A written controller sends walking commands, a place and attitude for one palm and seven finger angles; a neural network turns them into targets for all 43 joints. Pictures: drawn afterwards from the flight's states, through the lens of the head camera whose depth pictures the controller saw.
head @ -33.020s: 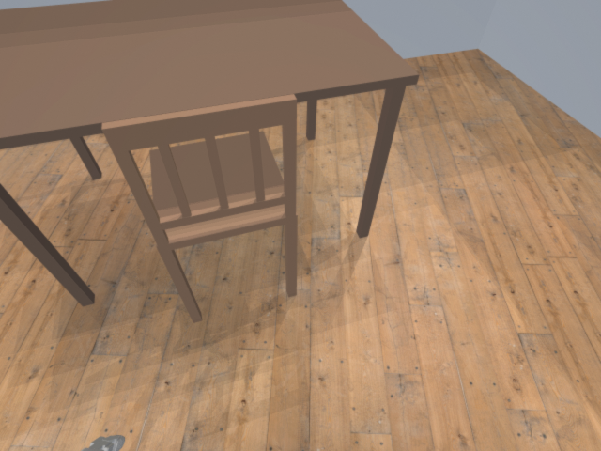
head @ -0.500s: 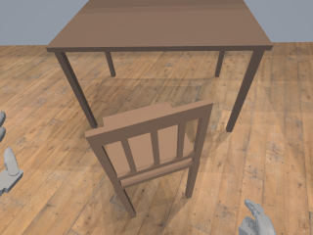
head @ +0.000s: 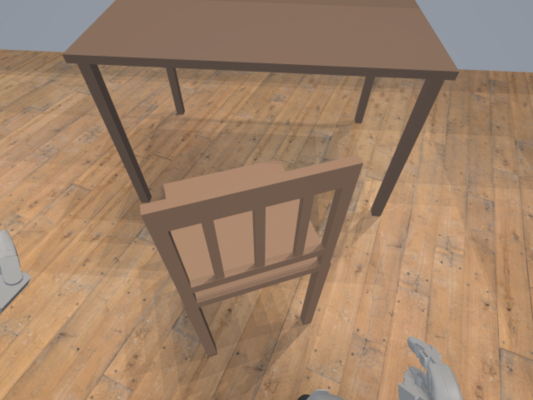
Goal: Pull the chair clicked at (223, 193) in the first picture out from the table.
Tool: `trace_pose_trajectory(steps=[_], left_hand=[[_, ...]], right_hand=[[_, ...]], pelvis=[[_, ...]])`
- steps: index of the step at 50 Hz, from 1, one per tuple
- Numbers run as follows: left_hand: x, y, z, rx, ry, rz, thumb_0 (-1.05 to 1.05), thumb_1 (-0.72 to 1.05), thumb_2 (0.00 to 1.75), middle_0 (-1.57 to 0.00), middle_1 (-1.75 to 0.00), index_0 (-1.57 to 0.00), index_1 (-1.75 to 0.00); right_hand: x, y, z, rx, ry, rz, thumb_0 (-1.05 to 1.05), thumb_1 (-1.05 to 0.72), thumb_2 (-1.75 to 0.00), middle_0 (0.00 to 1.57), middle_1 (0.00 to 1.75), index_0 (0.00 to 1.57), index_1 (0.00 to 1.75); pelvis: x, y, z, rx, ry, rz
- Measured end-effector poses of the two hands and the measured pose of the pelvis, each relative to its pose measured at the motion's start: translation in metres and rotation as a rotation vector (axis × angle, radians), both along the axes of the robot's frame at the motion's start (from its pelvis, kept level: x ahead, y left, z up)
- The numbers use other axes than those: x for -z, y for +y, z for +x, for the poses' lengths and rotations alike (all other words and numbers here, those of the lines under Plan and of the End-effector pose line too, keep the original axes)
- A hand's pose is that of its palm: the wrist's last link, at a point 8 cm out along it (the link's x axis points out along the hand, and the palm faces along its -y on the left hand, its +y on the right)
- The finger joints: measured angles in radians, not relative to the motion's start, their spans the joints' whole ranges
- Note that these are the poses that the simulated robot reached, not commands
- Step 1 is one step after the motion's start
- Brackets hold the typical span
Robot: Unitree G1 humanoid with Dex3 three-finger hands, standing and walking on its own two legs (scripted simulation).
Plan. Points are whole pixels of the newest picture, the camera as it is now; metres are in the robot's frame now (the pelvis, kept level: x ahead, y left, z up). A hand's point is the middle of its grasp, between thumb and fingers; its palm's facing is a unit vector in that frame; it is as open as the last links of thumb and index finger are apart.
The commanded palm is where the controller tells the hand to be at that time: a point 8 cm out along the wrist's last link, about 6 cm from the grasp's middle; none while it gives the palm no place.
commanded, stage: step back with the hand held close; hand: left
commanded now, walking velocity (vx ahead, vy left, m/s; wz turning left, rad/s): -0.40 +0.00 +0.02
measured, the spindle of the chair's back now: (259, 238) +0.44 +0.04 -0.09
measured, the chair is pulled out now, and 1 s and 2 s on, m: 0.43 0.43 0.43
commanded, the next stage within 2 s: stop stepping back and stand still in 0.82 s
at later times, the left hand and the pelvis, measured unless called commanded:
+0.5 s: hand out of the picture +0.17 +0.27 +0.18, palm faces +0.47 -0.71 -0.53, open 7.5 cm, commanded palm +0.11 +0.29 +0.20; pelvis -0.02 -0.01 +0.01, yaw +1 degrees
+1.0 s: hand out of the picture +0.07 +0.26 +0.19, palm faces +0.40 -0.79 -0.47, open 7.5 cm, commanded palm +0.01 +0.29 +0.20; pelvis -0.14 +0.00 +0.02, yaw -3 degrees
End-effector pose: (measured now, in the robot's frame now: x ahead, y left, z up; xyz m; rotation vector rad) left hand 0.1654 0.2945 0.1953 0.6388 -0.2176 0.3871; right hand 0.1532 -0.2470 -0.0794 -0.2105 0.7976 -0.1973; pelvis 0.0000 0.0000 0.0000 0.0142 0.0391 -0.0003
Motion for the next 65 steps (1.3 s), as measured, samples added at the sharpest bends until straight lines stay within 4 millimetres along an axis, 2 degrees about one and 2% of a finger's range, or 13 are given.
trace_pose_trajectory(steps=[7, 12, 17, 24, 29, 33, 36, 39, 46, 50, 56, 61, 65], left_hand=[[-0.004, -0.011, 0.008, -0.017, -0.058, -0.008, 0.02, 0.89, 0.9, -0.21, -0.3, -0.21, -0.3], [-0.003, -0.026, 0.011, 0.037, -0.055, -0.045, 0.02, 0.89, 0.9, -0.21, -0.3, -0.21, -0.3], [0.004, -0.016, -0.01, 0.06, 0.03, -0.019, 0.01, 0.88, 0.9, -0.22, -0.3, -0.21, -0.3], [-0.005, 0.008, -0.04, -0.066, 0.014, -0.005, 0.02, 0.88, 0.9, -0.22, -0.3, -0.21, -0.3], [-0.005, -0.009, -0.04, -0.045, -0.043, -0.052, 0.02, 0.89, 0.9, -0.21, -0.3, -0.21, -0.3], [-0.001, -0.024, -0.042, 0.051, -0.009, -0.086, 0.02, 0.89, 0.9, -0.21, -0.3, -0.2, -0.3], [0.002, -0.023, -0.055, 0.101, 0.04, -0.068, 0.02, 0.89, 0.9, -0.21, -0.3, -0.21, -0.3], [0.005, -0.014, -0.074, 0.141, 0.051, -0.037, 0.02, 0.88, 0.9, -0.22, -0.3, -0.21, -0.3], [-0.006, 0.009, -0.118, 0.064, -0.006, -0.049, 0.02, 0.88, 0.9, -0.22, -0.3, -0.21, -0.3], [-0.01, 0.003, -0.14, 0.048, -0.036, -0.071, 0.02, 0.89, 0.9, -0.21, -0.3, -0.21, -0.3], [0.002, -0.014, -0.162, 0.101, -0.014, -0.108, 0.02, 0.89, 0.9, -0.21, -0.3, -0.21, -0.3], [0.006, -0.009, -0.174, 0.139, -0.034, -0.125, 0.02, 0.88, 0.9, -0.21, -0.3, -0.21, -0.3], [-0.001, -0.002, -0.186, 0.133, -0.024, -0.087, 0.02, 0.88, 0.9, -0.22, -0.3, -0.21, -0.3]], right_hand=[[0.015, -0.002, 0.008, -0.003, 0.007, 0.024, 0.01, -0.9, -0.9, 0.21, 0.3, 0.2, 0.3], [0.013, -0.007, 0.01, -0.01, 0.043, 0.025, 0.01, -0.9, -0.9, 0.21, 0.3, 0.2, 0.3], [-0.003, -0.008, 0.003, -0.014, 0.051, -0.021, 0.01, -0.9, -0.9, 0.21, 0.3, 0.2, 0.3], [-0.005, 0.002, -0.008, -0.022, 0.024, -0.025, 0.01, -0.9, -0.9, 0.2, 0.3, 0.2, 0.3], [0.0, 0.011, -0.012, -0.084, -0.003, 0.022, 0.01, -0.9, -0.9, 0.2, 0.3, 0.2, 0.3], [-0.012, 0.011, -0.024, -0.059, -0.008, 0.026, 0.01, -0.9, -0.9, 0.21, 0.3, 0.2, 0.3], [-0.026, 0.009, -0.038, -0.027, -0.023, 0.0, 0.01, -0.9, -0.9, 0.21, 0.3, 0.2, 0.3], [-0.03, 0.006, -0.055, -0.003, -0.05, -0.046, 0.01, -0.9, -0.9, 0.21, 0.3, 0.2, 0.3], [-0.029, 0.012, -0.117, 0.008, -0.033, -0.044, 0.01, -0.9, -0.9, 0.2, 0.3, 0.2, 0.3], [-0.022, 0.015, -0.153, -0.005, -0.034, -0.001, 0.01, -0.9, -0.9, 0.2, 0.3, 0.2, 0.3], [-0.009, 0.006, -0.201, 0.015, -0.028, 0.008, 0.01, -0.9, -0.9, 0.21, 0.3, 0.2, 0.3], [-0.017, -0.005, -0.244, 0.093, -0.02, -0.05, 0.01, -0.9, -0.9, 0.21, 0.3, 0.2, 0.3], [-0.024, -0.006, -0.268, 0.127, -0.036, -0.04, 0.01, -0.9, -0.9, 0.2, 0.3, 0.2, 0.3]], pelvis=[[0.008, -0.012, 0.008, 0.004, -0.018, 0.006], [0.003, -0.015, 0.0, -0.042, 0.007, -0.015], [-0.002, -0.011, -0.012, -0.054, 0.034, -0.011], [-0.008, -0.011, -0.021, -0.037, 0.028, -0.029], [-0.008, -0.019, -0.036, -0.004, 0.017, -0.039], [-0.015, -0.017, -0.056, -0.014, 0.027, -0.021], [-0.018, -0.012, -0.071, -0.002, 0.036, -0.008], [-0.01, -0.002, -0.086, -0.007, 0.033, -0.032], [-0.018, 0.003, -0.123, 0.03, -0.012, -0.05], [-0.017, 0.001, -0.144, 0.055, -0.026, -0.056], [-0.009, -0.001, -0.178, 0.08, -0.046, -0.052], [-0.009, 0.007, -0.194, 0.082, -0.062, -0.056], [-0.015, 0.007, -0.203, 0.079, -0.079, -0.058]])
